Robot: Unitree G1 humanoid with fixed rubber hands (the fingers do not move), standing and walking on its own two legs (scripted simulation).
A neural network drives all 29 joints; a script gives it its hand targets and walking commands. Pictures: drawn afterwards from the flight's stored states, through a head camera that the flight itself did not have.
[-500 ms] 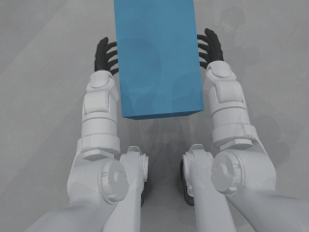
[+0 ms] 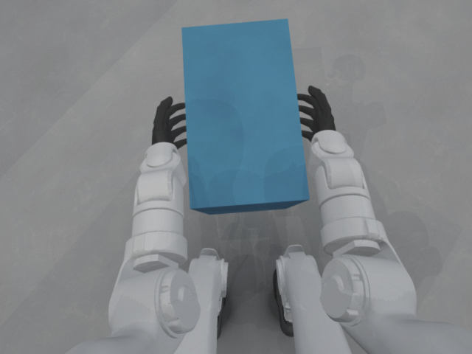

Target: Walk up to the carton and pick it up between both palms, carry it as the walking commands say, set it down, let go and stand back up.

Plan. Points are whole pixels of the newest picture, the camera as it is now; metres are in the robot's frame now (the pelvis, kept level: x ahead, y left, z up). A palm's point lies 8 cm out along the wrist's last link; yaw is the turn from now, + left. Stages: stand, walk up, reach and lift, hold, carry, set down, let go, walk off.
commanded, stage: reach and lift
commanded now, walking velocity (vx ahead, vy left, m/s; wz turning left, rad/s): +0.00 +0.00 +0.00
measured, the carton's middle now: (242, 133) +0.49 +0.02 -0.11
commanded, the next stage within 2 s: none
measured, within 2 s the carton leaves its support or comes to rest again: neither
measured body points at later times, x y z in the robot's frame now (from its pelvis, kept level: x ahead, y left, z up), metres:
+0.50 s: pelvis +0.02 +0.00 +0.07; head +0.19 +0.00 +0.48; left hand +0.44 +0.14 +0.02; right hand +0.45 -0.12 +0.02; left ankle +0.08 +0.12 -0.55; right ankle +0.09 -0.12 -0.55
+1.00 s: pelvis +0.03 +0.00 +0.13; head +0.16 +0.00 +0.56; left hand +0.41 +0.14 +0.09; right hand +0.43 -0.12 +0.09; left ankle +0.08 +0.12 -0.55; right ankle +0.09 -0.12 -0.55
